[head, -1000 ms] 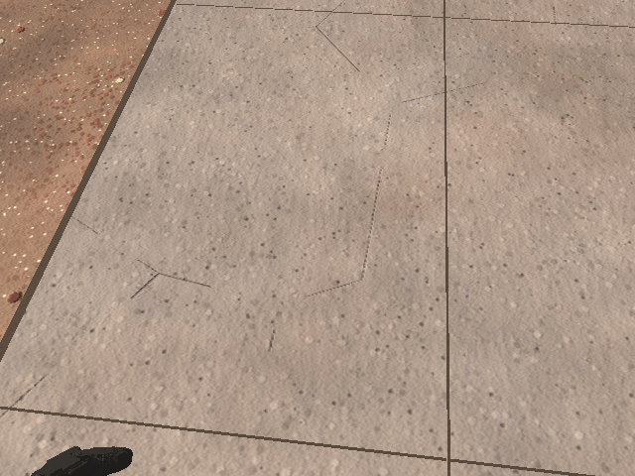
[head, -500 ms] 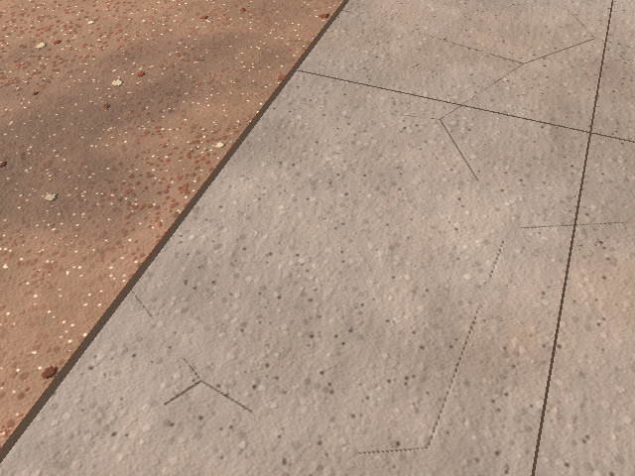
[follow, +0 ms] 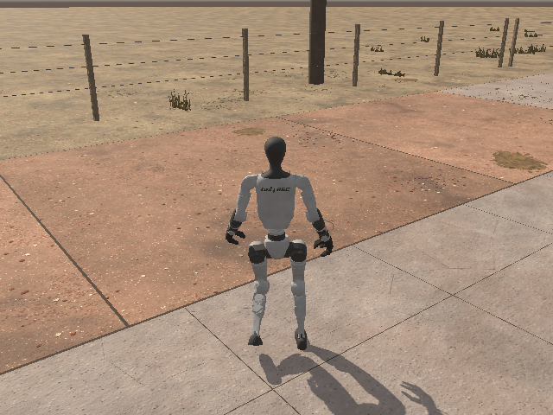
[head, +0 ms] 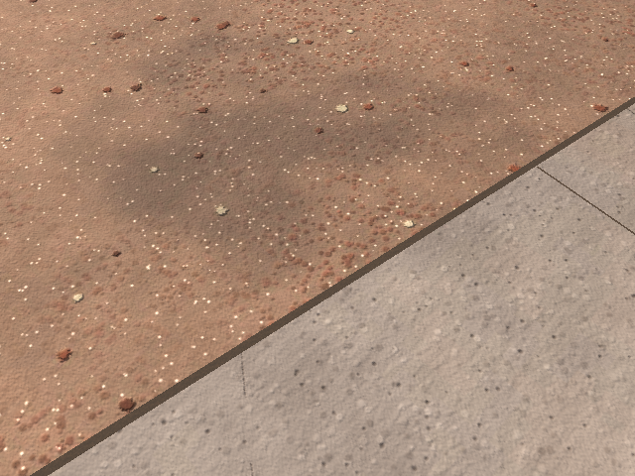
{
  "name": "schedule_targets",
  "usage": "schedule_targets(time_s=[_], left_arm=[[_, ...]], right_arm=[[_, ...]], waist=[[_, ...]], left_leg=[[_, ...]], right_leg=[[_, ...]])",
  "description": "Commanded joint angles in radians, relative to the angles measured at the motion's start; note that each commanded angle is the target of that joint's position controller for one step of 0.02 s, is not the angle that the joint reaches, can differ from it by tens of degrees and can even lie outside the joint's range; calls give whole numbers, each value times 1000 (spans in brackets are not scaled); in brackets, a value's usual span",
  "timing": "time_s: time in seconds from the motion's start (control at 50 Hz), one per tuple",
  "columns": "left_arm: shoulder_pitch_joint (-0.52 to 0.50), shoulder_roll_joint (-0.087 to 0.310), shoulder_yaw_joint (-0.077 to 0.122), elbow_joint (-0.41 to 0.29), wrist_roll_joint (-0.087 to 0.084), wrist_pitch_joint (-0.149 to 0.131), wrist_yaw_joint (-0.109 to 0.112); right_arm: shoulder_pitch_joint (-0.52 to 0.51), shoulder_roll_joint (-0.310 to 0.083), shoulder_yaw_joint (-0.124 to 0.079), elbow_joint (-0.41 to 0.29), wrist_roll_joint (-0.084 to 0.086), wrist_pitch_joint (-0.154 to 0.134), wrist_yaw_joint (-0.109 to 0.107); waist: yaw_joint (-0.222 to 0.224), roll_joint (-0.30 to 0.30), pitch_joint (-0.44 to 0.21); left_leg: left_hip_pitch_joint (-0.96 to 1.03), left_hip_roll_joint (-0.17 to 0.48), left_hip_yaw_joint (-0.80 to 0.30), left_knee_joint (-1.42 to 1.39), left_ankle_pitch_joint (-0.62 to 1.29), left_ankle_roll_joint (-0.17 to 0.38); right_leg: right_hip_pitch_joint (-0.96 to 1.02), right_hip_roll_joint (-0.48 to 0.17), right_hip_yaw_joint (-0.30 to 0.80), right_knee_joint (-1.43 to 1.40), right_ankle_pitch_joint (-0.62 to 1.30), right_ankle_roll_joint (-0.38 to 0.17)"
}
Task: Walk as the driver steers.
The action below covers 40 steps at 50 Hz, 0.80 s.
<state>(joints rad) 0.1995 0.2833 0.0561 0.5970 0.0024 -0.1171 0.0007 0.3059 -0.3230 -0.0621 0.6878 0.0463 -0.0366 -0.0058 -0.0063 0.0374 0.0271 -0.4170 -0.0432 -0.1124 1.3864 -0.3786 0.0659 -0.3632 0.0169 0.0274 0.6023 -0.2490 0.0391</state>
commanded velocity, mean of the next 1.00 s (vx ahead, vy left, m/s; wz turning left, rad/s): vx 0.87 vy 0.00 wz -0.32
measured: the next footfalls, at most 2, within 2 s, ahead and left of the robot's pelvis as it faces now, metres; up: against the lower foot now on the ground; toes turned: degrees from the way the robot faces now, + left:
left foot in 0.36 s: +0.49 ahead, +0.18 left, +0.00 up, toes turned +8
right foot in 0.82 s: +0.92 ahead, -0.06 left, +0.00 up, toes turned -16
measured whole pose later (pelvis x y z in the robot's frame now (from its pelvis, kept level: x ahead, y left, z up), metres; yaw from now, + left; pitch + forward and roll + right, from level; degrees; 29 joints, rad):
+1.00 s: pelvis +0.79 +0.01 +0.00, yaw -23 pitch -1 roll +1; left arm 0.28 0.32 0.07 0.66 0.00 -0.04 -0.04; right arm 0.01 -0.28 -0.02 0.61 -0.01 -0.09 -0.01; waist 0.05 -0.01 0.14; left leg -0.50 -0.01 -0.17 1.32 -0.46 -0.04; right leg -0.41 0.19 0.02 0.54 -0.10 -0.16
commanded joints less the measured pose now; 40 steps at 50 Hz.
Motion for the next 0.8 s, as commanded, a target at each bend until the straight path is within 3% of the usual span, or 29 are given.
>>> schedule_targets(time_s=[0.02, 0.06, 0.08, 0.14, 0.18, 0.22, 0.26, 0.28, 0.3, 0.32, 0.34, 0.36, 0.38, 0.4, 0.42, 0.44, 0.46, 0.48, 0.5, 0.52, 0.56, 0.62, 0.7, 0.72, 0.74, 0.76, 0.78, 0.8], left_arm=[[128, 92, 33, 12, 16, 0, 5], [141, 37, 15, 63, -2, -6, -6], [152, 41, 15, 84, -7, -8, -10], [164, 94, 26, 119, 3, -14, -10], [180, 116, 27, 139, 4, -15, -5], [260, 129, 23, 181, -12, -13, -1], [318, 135, 9, 225, -32, 0, -4], [308, 174, 14, 230, -35, 9, -4], [308, 202, 16, 237, -32, 16, 0], [322, 219, 15, 255, -22, 23, 5], [315, 237, 16, 268, -14, 31, 10], [267, 243, 11, 260, -8, 33, 13], [299, 107, -23, 215, 27, 21, 11], [424, 2, -51, 193, -37, -9, 5], [286, 101, -18, 177, -85, -17, 9], [182, 98, -12, 143, -95, -12, 14], [144, 68, -17, 136, -73, -3, 19], [147, 60, -8, 145, -50, 15, 18], [204, 32, -7, 156, -56, 39, 7], [215, 14, -7, 162, -61, 62, 1], [166, -1, -6, 144, -58, 97, -3], [76, 10, -8, 96, -41, 101, -11], [-67, 37, -13, 47, -32, 83, -52], [-94, 44, -12, 34, -27, 76, -66], [-90, 66, -2, 28, -20, 71, -77], [-38, 92, 11, 34, -23, 71, -81], [77, 126, 30, 53, -30, 79, -80], [264, 193, 63, 88, -32, 95, -72]], right_arm=[[-122, -38, -3, -150, -14, -8, 19], [-129, 6, 9, -160, 3, 7, 28], [-135, 23, 16, -165, 1, 9, 31], [-179, 19, 25, -170, -10, 0, 36], [-252, 4, 27, -182, -16, -13, 48], [-368, 19, 37, -212, -24, -32, 63], [-442, 39, 44, -239, -28, -50, 78], [-447, 34, 43, -248, -22, -61, 85], [-435, 4, 29, -252, -23, -67, 85], [-368, -46, 6, -245, -23, -65, 77], [-208, -104, -24, -214, -17, -58, 62], [29, -147, -51, -155, -14, -44, 40], [208, -240, -71, -99, -25, -28, 10], [207, -251, -58, -101, -69, -46, 19], [185, -146, -40, -80, -69, -55, 30], [136, -92, -27, -53, -54, -62, 31], [81, -68, -21, -31, -55, -71, 34], [23, -21, -13, -16, -68, -81, 38], [-14, 16, -8, -3, -78, -86, 39], [-47, 43, -7, 10, -67, -90, 41], [-98, 38, -11, 29, -50, -94, 37], [-118, 2, -17, 37, -69, -97, 18], [-67, -88, -32, 49, -59, -93, -5], [-78, -117, -36, 46, -56, -85, -10], [-69, -149, -43, 43, -54, -74, -16], [-59, -184, -50, 40, -46, -59, -21], [-72, -219, -59, 29, -33, -43, -23], [-107, -233, -63, 13, -21, -34, -17]], waist=[[67, -101, 1], [44, -132, 26], [32, -120, 44], [12, -70, 101], [24, -55, 132], [66, -30, 159], [78, -40, 162], [61, -82, 164], [36, -122, 132], [-19, -187, 60], [-118, -236, -46], [-259, -233, -151], [-242, -25, -334], [-140, 245, -583], [-169, 149, -420], [-153, 97, -212], [-104, 10, -114], [-50, 8, -64], [1, 67, -58], [20, 71, -35], [44, 51, 54], [55, 21, 123], [13, -73, 153], [17, -76, 170], [23, -61, 139], [49, -27, 80], [109, 19, 3], [204, 49, -93]], left_leg=[[-420, 160, -18, 32, 93, 1], [-410, 173, -14, -10, 81, 7], [-428, 168, -20, -32, 99, 7], [-486, 138, -52, -182, 220, -7], [-463, 123, -3, -343, 330, -4], [-390, 111, 73, -516, 404, 11], [-315, 98, 149, -628, 404, 23], [-249, 80, 161, -687, 367, 30], [-167, 40, 183, -718, 324, 36], [-49, 11, 179, -735, 279, 48], [171, -16, 181, -756, 256, 66], [509, 26, 139, -766, 291, 73], [882, 289, -190, -696, 158, 73], [990, 468, -689, -957, -261, 180], [858, 427, -689, -1097, -368, 154], [709, 410, -516, -1100, -273, 137], [545, 389, -384, -1113, -104, 127], [409, 339, -254, -1126, 5, 105], [329, 331, -165, -1148, 57, 104], [280, 319, -89, -1178, 108, 97], [200, 314, 53, -1231, 209, 70], [172, 264, 225, -1265, 324, 63], [287, 249, 362, -1298, 410, 31], [319, 248, 392, -1260, 579, 15], [369, 247, 401, -1183, 848, 1], [430, 250, 400, -1073, 1114, -14], [450, 265, 392, -914, 1316, -19], [390, 276, 368, -684, 1375, -22]], right_leg=[[357, -289, 364, -337, -121, -153], [301, -257, 261, -366, -45, -156], [286, -257, 231, -383, -10, -167], [272, -270, 131, -444, 109, -198], [273, -257, 36, -490, 175, -186], [287, -260, -12, -549, 239, -182], [352, -264, -15, -554, 400, -197], [363, -277, -27, -521, 564, -199], [399, -284, -38, -462, 819, -195], [439, -297, -32, -359, 1029, -181], [413, -290, -35, -181, 1167, -169], [214, -251, -52, 95, 1088, -134], [-87, -138, -9, 495, 291, -103], [-250, -18, 146, 780, -210, -99], [-362, -56, 163, 862, -163, -100], [-449, -89, 118, 860, -99, -92], [-425, -137, 103, 826, -42, -88], [-357, -175, 104, 783, 10, -90], [-294, -201, 113, 775, 40, -86], [-273, -218, 107, 758, 34, -84], [-316, -236, 96, 727, 26, -75], [-378, -218, 67, 592, 202, -59], [-338, -172, -56, 296, 407, -104], [-303, -143, -100, 204, 425, -117], [-232, -87, -163, 153, 429, -127], [-149, -23, -217, 140, 396, -134], [-22, 27, -239, 149, 338, -148], [205, 56, -219, 164, 292, -180]])
Keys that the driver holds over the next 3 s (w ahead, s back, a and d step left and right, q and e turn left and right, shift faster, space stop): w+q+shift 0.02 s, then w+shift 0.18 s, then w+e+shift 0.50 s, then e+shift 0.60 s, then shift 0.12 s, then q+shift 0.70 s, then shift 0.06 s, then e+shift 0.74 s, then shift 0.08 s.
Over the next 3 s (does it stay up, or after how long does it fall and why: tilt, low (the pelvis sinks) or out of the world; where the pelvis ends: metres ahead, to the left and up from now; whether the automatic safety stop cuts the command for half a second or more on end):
stays up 1.05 0.04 0.02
